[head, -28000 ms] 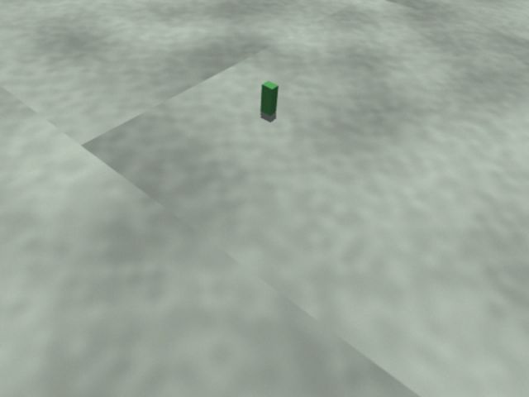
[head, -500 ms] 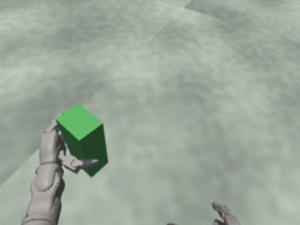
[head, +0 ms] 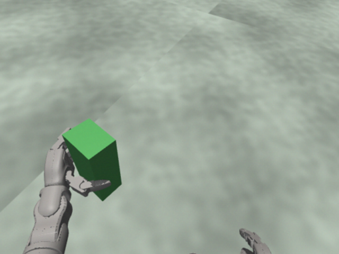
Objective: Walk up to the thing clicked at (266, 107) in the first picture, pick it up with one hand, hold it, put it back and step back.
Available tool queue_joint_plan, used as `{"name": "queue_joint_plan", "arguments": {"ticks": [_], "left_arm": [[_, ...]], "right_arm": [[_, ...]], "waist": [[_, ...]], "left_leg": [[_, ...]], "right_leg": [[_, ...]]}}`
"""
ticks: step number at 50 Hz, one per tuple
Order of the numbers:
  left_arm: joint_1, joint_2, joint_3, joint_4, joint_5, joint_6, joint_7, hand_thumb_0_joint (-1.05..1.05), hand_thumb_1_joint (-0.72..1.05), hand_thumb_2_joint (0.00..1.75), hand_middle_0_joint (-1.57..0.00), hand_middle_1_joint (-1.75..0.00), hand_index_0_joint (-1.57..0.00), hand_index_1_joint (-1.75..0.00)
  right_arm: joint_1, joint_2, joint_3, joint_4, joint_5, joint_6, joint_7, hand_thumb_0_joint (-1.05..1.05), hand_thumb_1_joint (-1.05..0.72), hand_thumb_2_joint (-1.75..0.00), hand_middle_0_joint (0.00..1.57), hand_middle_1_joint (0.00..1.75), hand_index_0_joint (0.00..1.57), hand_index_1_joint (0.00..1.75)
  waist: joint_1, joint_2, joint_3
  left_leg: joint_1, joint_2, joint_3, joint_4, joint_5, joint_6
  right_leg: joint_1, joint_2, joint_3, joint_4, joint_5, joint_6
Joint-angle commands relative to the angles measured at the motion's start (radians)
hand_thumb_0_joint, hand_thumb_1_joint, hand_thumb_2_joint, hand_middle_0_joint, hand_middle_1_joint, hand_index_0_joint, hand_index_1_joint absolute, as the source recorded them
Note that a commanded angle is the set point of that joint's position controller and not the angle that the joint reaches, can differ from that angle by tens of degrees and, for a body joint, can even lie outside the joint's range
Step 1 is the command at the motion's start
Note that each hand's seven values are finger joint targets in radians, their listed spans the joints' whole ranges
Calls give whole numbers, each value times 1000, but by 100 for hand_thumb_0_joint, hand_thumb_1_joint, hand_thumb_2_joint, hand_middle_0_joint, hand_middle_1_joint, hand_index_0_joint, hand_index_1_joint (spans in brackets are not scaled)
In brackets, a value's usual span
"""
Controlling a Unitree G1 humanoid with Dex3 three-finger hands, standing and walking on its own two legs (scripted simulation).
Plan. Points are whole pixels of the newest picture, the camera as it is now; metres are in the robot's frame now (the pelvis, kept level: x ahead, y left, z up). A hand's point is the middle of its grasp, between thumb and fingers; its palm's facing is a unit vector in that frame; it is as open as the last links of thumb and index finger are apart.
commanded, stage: hold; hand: left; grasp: from the side
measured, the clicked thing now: (96, 163) +0.33 +0.16 +0.03
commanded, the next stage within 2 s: crouch in 1.72 s
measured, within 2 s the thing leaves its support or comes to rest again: neither
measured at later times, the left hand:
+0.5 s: hand (87, 160) +0.32 +0.17 +0.05, palm faces +0.13 -0.99 -0.01, open 12.9 cm
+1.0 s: hand (87, 160) +0.32 +0.17 +0.05, palm faces +0.13 -0.99 -0.01, open 12.9 cm
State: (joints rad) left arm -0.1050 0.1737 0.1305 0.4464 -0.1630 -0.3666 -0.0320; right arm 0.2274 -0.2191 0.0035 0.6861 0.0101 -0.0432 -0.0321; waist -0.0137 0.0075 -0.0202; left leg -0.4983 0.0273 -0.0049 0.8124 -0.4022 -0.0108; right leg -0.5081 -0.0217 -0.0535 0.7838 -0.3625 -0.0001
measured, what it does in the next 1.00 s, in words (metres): stands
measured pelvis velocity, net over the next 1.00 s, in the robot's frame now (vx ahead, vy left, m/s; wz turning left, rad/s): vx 0.00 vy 0.00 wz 0.00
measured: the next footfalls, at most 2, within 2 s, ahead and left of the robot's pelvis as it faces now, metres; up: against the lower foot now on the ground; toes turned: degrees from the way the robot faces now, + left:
none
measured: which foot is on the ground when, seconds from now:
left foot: down 0.00-1.00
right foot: down 0.00-1.00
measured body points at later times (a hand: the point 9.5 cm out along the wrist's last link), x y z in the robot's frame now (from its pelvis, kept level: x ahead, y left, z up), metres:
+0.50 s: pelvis +0.00 +0.00 +0.00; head +0.03 +0.00 +0.45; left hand +0.31 +0.22 +0.05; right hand +0.13 -0.24 -0.11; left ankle +0.01 +0.12 -0.71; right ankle +0.02 -0.12 -0.71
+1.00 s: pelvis +0.00 +0.00 +0.00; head +0.03 +0.00 +0.45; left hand +0.31 +0.22 +0.05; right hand +0.13 -0.24 -0.11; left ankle +0.01 +0.12 -0.71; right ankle +0.02 -0.12 -0.71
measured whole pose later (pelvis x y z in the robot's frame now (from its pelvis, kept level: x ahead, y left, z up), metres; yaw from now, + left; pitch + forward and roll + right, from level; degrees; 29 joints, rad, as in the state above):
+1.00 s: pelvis +0.00 +0.00 +0.00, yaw +0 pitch +5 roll -1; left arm -0.09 0.17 0.13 0.41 -0.16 -0.36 -0.02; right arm 0.23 -0.22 0.00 0.70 0.01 -0.06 -0.03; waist -0.01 0.01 -0.02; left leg -0.49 0.03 -0.01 0.81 -0.40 -0.01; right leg -0.50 -0.02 -0.05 0.78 -0.36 0.00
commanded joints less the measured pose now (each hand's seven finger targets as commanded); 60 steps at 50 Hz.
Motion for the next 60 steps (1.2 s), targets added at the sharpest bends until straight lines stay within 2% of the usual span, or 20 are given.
{"name": "queue_joint_plan", "arguments": {"ticks": [1, 3, 4, 7, 9, 13, 14, 16, 18, 22, 24, 28, 32, 38, 42, 43, 51, 56, 59, 60], "left_arm": [[-305, 118, 55, -253, -30, -106, 2, 0, -20, 116, -120, -138, -122, -138], [-367, 183, 102, -346, -25, -119, 10, 0, -19, 116, -119, -137, -121, -138], [-344, 144, 61, -309, -19, -114, 7, 0, -20, 116, -119, -137, -121, -138], [-285, 101, 46, -233, -27, -99, 4, 0, -19, 117, -120, -139, -122, -139], [-379, 160, 72, -322, -26, -114, 6, 0, -20, 117, -120, -138, -122, -139], [-316, 89, 24, -217, -32, -96, -7, 0, -20, 117, -119, -138, -121, -139], [-368, 134, 57, -287, -34, -104, -7, 0, -19, 117, -119, -137, -121, -138], [-325, 107, 33, -241, -25, -99, -4, 0, -20, 117, -120, -138, -122, -139], [-380, 160, 76, -311, -27, -116, 0, 0, -20, 117, -121, -139, -122, -139], [-304, 128, 48, -290, -18, -108, 5, 0, -20, 117, -119, -138, -121, -139], [-321, 149, 75, -304, -24, -107, 11, 0, -21, 117, -119, -137, -121, -138], [-351, 119, 39, -303, -23, -102, 7, 0, -20, 117, -118, -137, -120, -138], [-356, 146, 62, -278, -24, -106, -1, 0, -20, 117, -119, -138, -122, -139], [-324, 109, 35, -296, -34, -108, -5, 0, -22, 117, -119, -137, -120, -138], [-330, 173, 81, -358, -18, -122, 12, 0, -20, 117, -119, -137, -120, -138], [-289, 129, 43, -325, -16, -115, 9, 0, -21, 118, -119, -139, -121, -140], [-337, 146, 71, -315, -24, -99, 13, 0, -20, 119, -118, -138, -120, -139], [-310, 101, 30, -267, -26, -93, 0, 0, -20, 119, -119, -139, -121, -140], [-291, 111, 37, -251, -21, -94, 0, 0, -22, 117, -118, -138, -120, -139], [-339, 161, 78, -330, -22, -104, 8, 0, -21, 118, -118, -138, -120, -139]], "right_arm": [[-36, -128, -44, -123, -2, -49, -4, 0, -93, -91, 20, 30, 20, 30], [-33, -130, -48, -121, -5, -48, -6, 0, -92, -91, 20, 30, 20, 30], [-31, -126, -43, -123, -5, -49, -7, 0, -92, -91, 20, 30, 20, 30], [-30, -129, -45, -118, -4, -52, -6, 0, -92, -91, 20, 30, 20, 30], [-29, -140, -50, -119, -1, -53, -6, 0, -93, -91, 20, 30, 20, 30], [-23, -130, -44, -114, -2, -54, -5, 0, -92, -91, 20, 30, 20, 30], [-24, -134, -49, -115, -2, -54, -7, 0, -92, -91, 20, 30, 20, 30], [-28, -128, -45, -117, -3, -55, -4, 0, -92, -91, 20, 30, 20, 30], [-31, -135, -50, -117, -5, -56, -3, 0, -93, -91, 20, 30, 20, 30], [-22, -126, -46, -114, -6, -54, -4, 0, -93, -91, 20, 30, 20, 30], [-25, -128, -47, -114, -2, -53, -5, 0, -93, -91, 20, 30, 20, 30], [-25, -131, -48, -115, -1, -54, -3, 0, -92, -91, 20, 30, 20, 30], [-24, -135, -51, -108, -3, -58, -2, 0, -92, -91, 20, 30, 20, 30], [-27, -133, -48, -116, -1, -62, -1, 0, -93, -91, 20, 30, 20, 30], [-27, -132, -50, -122, -2, -58, -3, 0, -93, -91, 20, 30, 20, 30], [-29, -126, -47, -125, -6, -57, -4, 0, -93, -91, 20, 30, 20, 30], [-20, -133, -50, -111, -1, -54, -10, 0, -92, -91, 20, 30, 20, 30], [-20, -132, -51, -110, -4, -60, -5, 0, -93, -91, 20, 30, 20, 30], [-26, -132, -52, -117, -3, -59, -1, 0, -93, -91, 20, 30, 20, 30], [-18, -136, -56, -117, -3, -59, 0, 0, -93, -91, 20, 30, 20, 30]], "waist": [[-1, 4, -263], [11, 35, -318], [-4, 21, -281], [-9, -10, -270], [-3, 48, -295], [-14, -10, -264], [-6, 4, -294], [-5, -3, -259], [3, 32, -284], [0, 18, -302], [4, 13, -299], [-12, 37, -257], [-8, 31, -269], [-3, 17, -278], [11, 39, -296], [-1, 29, -293], [-6, 6, -267], [-13, -2, -286], [-1, 9, -275], [8, 11, -321]], "left_leg": [[86, -25, -4, -124, 190, 13], [102, -29, 3, -122, 188, 14], [101, -29, 5, -127, 176, 14], [95, -25, -1, -125, 196, 14], [120, -23, -3, -131, 209, 8], [104, -21, -8, -123, 226, 12], [108, -24, -3, -120, 223, 15], [96, -26, 0, -128, 201, 14], [100, -28, 3, -128, 185, 13], [108, -29, 4, -124, 205, 14], [108, -27, 2, -126, 213, 13], [112, -19, -7, -139, 209, 7], [102, -23, -5, -126, 204, 12], [106, -25, -3, -125, 217, 12], [111, -28, 2, -126, 196, 11], [115, -27, 1, -123, 202, 12], [104, -24, 0, -123, 214, 16], [105, -26, 0, -115, 229, 16], [98, -25, -4, -113, 242, 12], [107, -24, -4, -112, 248, 14]], "right_leg": [[145, 23, 8, -108, 213, -10], [166, 16, 18, -114, 218, -8], [151, 18, 17, -117, 208, -8], [152, 23, 12, -110, 225, -8], [153, 23, 12, -103, 230, -14], [142, 25, 8, -106, 248, -10], [153, 20, 12, -113, 251, -8], [150, 21, 10, -115, 226, -9], [155, 18, 15, -120, 210, -9], [174, 20, 16, -117, 234, -7], [182, 21, 14, -117, 240, -7], [136, 28, 4, -109, 225, -14], [136, 23, 11, -109, 225, -11], [149, 22, 8, -109, 241, -11], [157, 19, 13, -114, 216, -11], [153, 22, 14, -111, 225, -9], [146, 19, 14, -116, 245, -7], [146, 20, 13, -107, 265, -7], [155, 22, 7, -102, 259, -11], [176, 21, 10, -102, 271, -11]]}}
